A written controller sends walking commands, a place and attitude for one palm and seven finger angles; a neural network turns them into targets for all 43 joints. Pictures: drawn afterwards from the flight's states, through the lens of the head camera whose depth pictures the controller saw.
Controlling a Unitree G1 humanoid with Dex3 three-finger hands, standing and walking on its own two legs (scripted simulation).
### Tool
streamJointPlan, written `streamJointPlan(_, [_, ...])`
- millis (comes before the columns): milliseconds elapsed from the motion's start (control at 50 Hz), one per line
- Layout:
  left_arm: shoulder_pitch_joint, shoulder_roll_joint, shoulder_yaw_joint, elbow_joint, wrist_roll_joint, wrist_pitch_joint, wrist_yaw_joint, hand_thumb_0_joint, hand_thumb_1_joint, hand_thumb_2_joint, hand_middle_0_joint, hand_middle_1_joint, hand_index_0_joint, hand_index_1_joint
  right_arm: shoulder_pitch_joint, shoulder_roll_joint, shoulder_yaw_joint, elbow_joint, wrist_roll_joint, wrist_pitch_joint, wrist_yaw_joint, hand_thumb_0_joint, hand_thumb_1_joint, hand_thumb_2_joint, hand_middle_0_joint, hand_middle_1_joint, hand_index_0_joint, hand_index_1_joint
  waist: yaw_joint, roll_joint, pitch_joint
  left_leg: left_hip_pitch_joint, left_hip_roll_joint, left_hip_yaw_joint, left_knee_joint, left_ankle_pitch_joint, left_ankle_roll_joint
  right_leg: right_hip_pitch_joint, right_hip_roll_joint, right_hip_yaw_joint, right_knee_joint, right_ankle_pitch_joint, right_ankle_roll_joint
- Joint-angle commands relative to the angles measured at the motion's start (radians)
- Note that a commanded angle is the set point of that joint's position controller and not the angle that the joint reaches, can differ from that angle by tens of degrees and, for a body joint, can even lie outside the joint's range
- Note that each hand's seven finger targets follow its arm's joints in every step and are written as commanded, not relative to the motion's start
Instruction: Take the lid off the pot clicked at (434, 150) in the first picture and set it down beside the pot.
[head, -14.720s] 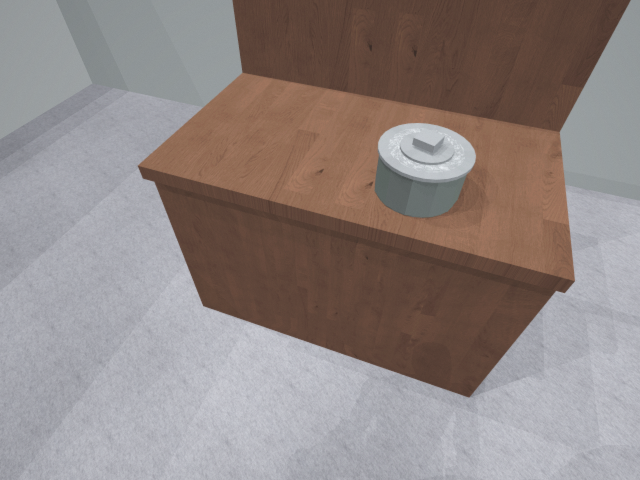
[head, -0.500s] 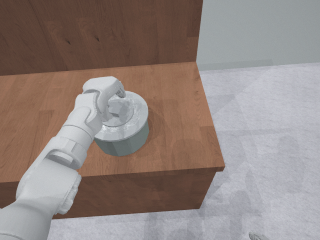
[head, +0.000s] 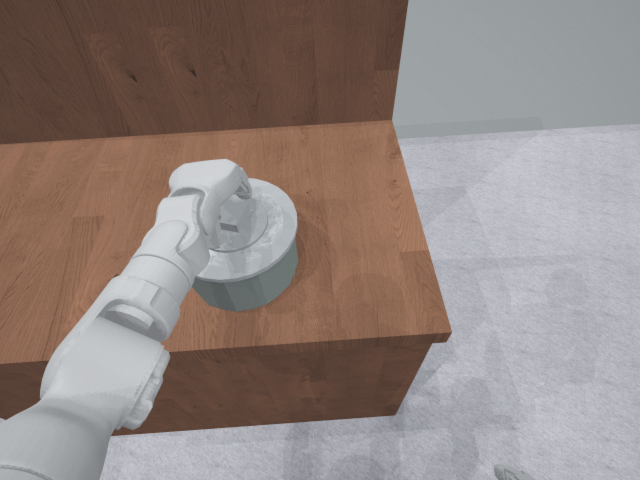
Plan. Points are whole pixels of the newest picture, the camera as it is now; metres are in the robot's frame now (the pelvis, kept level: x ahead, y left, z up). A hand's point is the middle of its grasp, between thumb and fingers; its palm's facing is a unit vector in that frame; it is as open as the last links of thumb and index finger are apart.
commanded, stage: lower the open fingers around the knob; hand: left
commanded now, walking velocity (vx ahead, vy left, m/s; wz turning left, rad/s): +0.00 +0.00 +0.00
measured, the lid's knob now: (229, 214) +0.48 +0.13 +0.03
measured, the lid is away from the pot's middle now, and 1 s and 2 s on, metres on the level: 0.00 0.00 0.01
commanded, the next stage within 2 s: close the fingers and squeeze the knob in 0.08 s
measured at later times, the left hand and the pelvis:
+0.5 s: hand (219, 221) +0.45 +0.14 +0.06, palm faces -0.34 -0.06 -0.94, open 9.7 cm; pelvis -0.01 +0.00 +0.00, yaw +0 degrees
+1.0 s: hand (218, 215) +0.46 +0.14 +0.06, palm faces -0.35 -0.06 -0.93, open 8.4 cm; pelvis +0.00 +0.00 +0.00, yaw -1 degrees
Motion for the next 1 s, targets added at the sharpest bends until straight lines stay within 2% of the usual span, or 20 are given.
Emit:
streamJointPlan(0, [-0.400,0.211,0.082,-0.095,0.018,0.006,0.036,0.000,-0.279,1.380,-0.826,-0.081,-0.826,-0.081,0.012,-0.133,-0.037,-0.097,-0.001,-0.021,-0.011,0.000,-0.900,-0.900,0.200,0.300,0.200,0.300,-0.006,-0.109,-0.382,0.225,0.016,-0.086,-0.010,0.377,0.006,0.109,0.034,0.016,-0.008,0.374,-0.041])
streamJointPlan(160, [-0.442,0.171,0.063,-0.162,0.008,0.007,0.042,0.000,-0.279,1.380,-0.826,-0.081,-0.826,-0.081,0.005,-0.129,-0.047,-0.102,-0.001,-0.022,-0.008,0.000,-0.900,-0.900,0.200,0.300,0.200,0.300,-0.008,-0.080,-0.374,0.245,0.023,-0.096,-0.014,0.386,0.006,0.082,0.034,0.010,-0.014,0.348,-0.046])
streamJointPlan(180, [-0.499,0.170,0.045,-0.221,0.011,0.003,0.043,0.000,-0.152,1.098,-0.590,-0.539,-0.590,-0.539,0.004,-0.130,-0.048,-0.100,-0.002,-0.022,-0.007,0.000,-0.900,-0.900,0.200,0.300,0.200,0.300,-0.015,-0.065,-0.401,0.271,0.025,-0.098,-0.017,0.379,0.007,0.085,0.035,0.012,-0.013,0.347,-0.044])
streamJointPlan(220, [-0.468,0.153,0.037,-0.161,0.011,0.015,0.047,0.000,-0.133,1.099,-0.582,-0.592,-0.582,-0.592,0.011,-0.130,-0.049,-0.091,0.000,-0.023,-0.010,0.000,-0.900,-0.900,0.200,0.300,0.200,0.300,-0.020,-0.073,-0.373,0.263,0.023,-0.094,-0.018,0.350,0.007,0.063,0.037,0.011,-0.018,0.320,-0.043])
streamJointPlan(260, [-0.471,0.211,0.089,-0.163,0.007,0.011,0.049,0.000,-0.114,1.098,-0.577,-0.638,-0.577,-0.638,0.011,-0.136,-0.046,-0.092,-0.002,-0.026,-0.014,0.000,-0.900,-0.900,0.200,0.300,0.200,0.300,-0.008,-0.090,-0.369,0.234,0.021,-0.094,-0.025,0.326,0.008,0.089,0.035,0.014,-0.022,0.315,-0.046])
streamJointPlan(320, [-0.510,0.192,0.058,-0.157,0.015,0.015,0.052,0.000,-0.084,1.094,-0.574,-0.698,-0.574,-0.698,0.015,-0.132,-0.045,-0.084,0.001,-0.030,-0.020,0.000,-0.900,-0.900,0.200,0.300,0.200,0.300,-0.021,-0.085,-0.376,0.241,0.020,-0.093,-0.030,0.292,0.009,0.078,0.034,0.015,-0.023,0.293,-0.043])
streamJointPlan(340, [-0.488,0.165,0.040,-0.136,0.014,0.017,0.051,0.000,-0.074,1.092,-0.574,-0.716,-0.574,-0.716,0.015,-0.130,-0.044,-0.087,0.001,-0.033,-0.019,0.000,-0.900,-0.900,0.200,0.300,0.200,0.300,-0.022,-0.076,-0.362,0.239,0.018,-0.090,-0.029,0.293,0.009,0.068,0.035,0.014,-0.025,0.288,-0.044])
streamJointPlan(420, [-0.489,0.178,0.050,-0.107,0.010,0.018,0.046,0.000,-0.032,1.082,-0.577,-0.781,-0.577,-0.781,0.022,-0.135,-0.043,-0.082,0.001,-0.035,-0.025,0.000,-0.900,-0.900,0.200,0.300,0.200,0.300,-0.027,-0.100,-0.352,0.225,0.017,-0.087,-0.030,0.272,0.011,0.070,0.035,0.019,-0.030,0.280,-0.041])
streamJointPlan(480, [-0.523,0.235,0.086,-0.120,0.009,0.013,0.044,0.000,0.001,1.071,-0.584,-0.823,-0.584,-0.823,0.027,-0.143,-0.041,-0.078,0.001,-0.039,-0.032,0.000,-0.900,-0.900,0.200,0.300,0.200,0.300,-0.029,-0.104,-0.360,0.204,0.016,-0.080,-0.032,0.251,0.014,0.093,0.032,0.029,-0.032,0.289,-0.040])
streamJointPlan(520, [-0.535,0.193,0.051,-0.133,0.013,0.010,0.042,0.000,0.024,1.062,-0.590,-0.848,-0.590,-0.848,0.028,-0.135,-0.041,-0.081,0.001,-0.043,-0.032,0.000,-0.900,-0.900,0.200,0.300,0.200,0.300,-0.032,-0.068,-0.388,0.235,0.014,-0.084,-0.027,0.275,0.012,0.082,0.032,0.025,-0.025,0.299,-0.042])
streamJointPlan(560, [-0.511,0.160,0.036,-0.127,0.014,0.003,0.033,0.000,0.047,1.051,-0.597,-0.871,-0.597,-0.871,0.028,-0.135,-0.044,-0.086,0.000,-0.045,-0.029,0.000,-0.900,-0.900,0.200,0.300,0.200,0.300,-0.032,-0.083,-0.391,0.243,0.018,-0.091,-0.019,0.312,0.012,0.071,0.034,0.021,-0.024,0.309,-0.044])
streamJointPlan(620, [-0.492,0.205,0.069,-0.103,0.013,0.005,0.034,0.000,0.082,1.033,-0.609,-0.901,-0.609,-0.901,0.038,-0.141,-0.045,-0.080,0.000,-0.040,-0.027,0.000,-0.900,-0.900,0.200,0.300,0.200,0.300,-0.027,-0.087,-0.387,0.234,0.017,-0.085,-0.016,0.315,0.011,0.082,0.035,0.023,-0.020,0.326,-0.042])
streamJointPlan(720, [-0.484,0.171,0.039,-0.066,0.005,0.013,0.028,0.000,0.144,0.996,-0.634,-0.944,-0.634,-0.944,0.045,-0.144,-0.045,-0.072,0.003,-0.040,-0.028,0.000,-0.900,-0.900,0.200,0.300,0.200,0.300,-0.038,-0.103,-0.350,0.208,0.015,-0.077,-0.016,0.293,0.014,0.068,0.036,0.022,-0.026,0.323,-0.039])
streamJointPlan(740, [-0.478,0.212,0.071,-0.059,0.011,0.015,0.029,0.000,0.157,0.987,-0.640,-0.951,-0.640,-0.951,0.050,-0.149,-0.044,-0.071,0.003,-0.038,-0.029,0.000,-0.900,-0.900,0.200,0.300,0.200,0.300,-0.033,-0.128,-0.354,0.199,0.018,-0.080,-0.017,0.296,0.013,0.077,0.037,0.021,-0.023,0.325,-0.039])
streamJointPlan(780, [-0.496,0.249,0.097,-0.109,0.010,0.001,0.027,0.000,0.183,0.969,-0.652,-0.965,-0.652,-0.965,0.045,-0.149,-0.042,-0.080,0.000,-0.037,-0.031,0.000,-0.900,-0.900,0.200,0.300,0.200,0.300,-0.024,-0.099,-0.391,0.208,0.014,-0.080,-0.016,0.324,0.014,0.110,0.033,0.027,-0.017,0.361,-0.041])
streamJointPlan(800, [-0.477,0.200,0.062,-0.090,0.012,0.002,0.023,0.000,0.196,0.959,-0.658,-0.971,-0.658,-0.971,0.040,-0.142,-0.043,-0.082,0.000,-0.038,-0.030,0.000,-0.900,-0.900,0.200,0.300,0.200,0.300,-0.028,-0.086,-0.378,0.214,0.012,-0.074,-0.012,0.331,0.014,0.094,0.034,0.023,-0.017,0.363,-0.041])
streamJointPlan(840, [-0.464,0.181,0.048,-0.108,0.014,-0.002,0.019,0.000,0.223,0.938,-0.671,-0.982,-0.671,-0.982,0.041,-0.140,-0.048,-0.083,0.000,-0.038,-0.026,0.000,-0.900,-0.900,0.200,0.300,0.200,0.300,-0.030,-0.091,-0.382,0.226,0.016,-0.074,-0.006,0.345,0.014,0.085,0.034,0.022,-0.018,0.369,-0.039])
streamJointPlan(880, [-0.464,0.224,0.082,-0.113,0.013,-0.009,0.022,0.000,0.250,0.915,-0.685,-0.992,-0.685,-0.992,0.045,-0.146,-0.047,-0.082,0.000,-0.034,-0.024,0.000,-0.900,-0.900,0.200,0.300,0.200,0.300,-0.024,-0.091,-0.381,0.222,0.018,-0.075,-0.004,0.362,0.014,0.094,0.036,0.025,-0.016,0.384,-0.041])
streamJointPlan(940, [-0.472,0.166,0.038,-0.099,0.010,-0.002,0.025,0.000,0.292,0.878,-0.707,-1.004,-0.707,-1.004,0.044,-0.139,-0.047,-0.080,0.001,-0.032,-0.021,0.000,-0.900,-0.900,0.200,0.300,0.200,0.300,-0.033,-0.089,-0.368,0.230,0.018,-0.081,-0.003,0.363,0.012,0.069,0.038,0.015,-0.013,0.368,-0.041])
streamJointPlan(980, [-0.470,0.211,0.072,-0.111,0.005,-0.001,0.025,0.000,0.321,0.850,-0.723,-1.010,-0.723,-1.010,0.043,-0.147,-0.047,-0.081,0.002,-0.028,-0.020,0.000,-0.900,-0.900,0.200,0.300,0.200,0.300,-0.027,-0.103,-0.367,0.219,0.020,-0.077,-0.006,0.355,0.013,0.083,0.037,0.022,-0.017,0.371,-0.040])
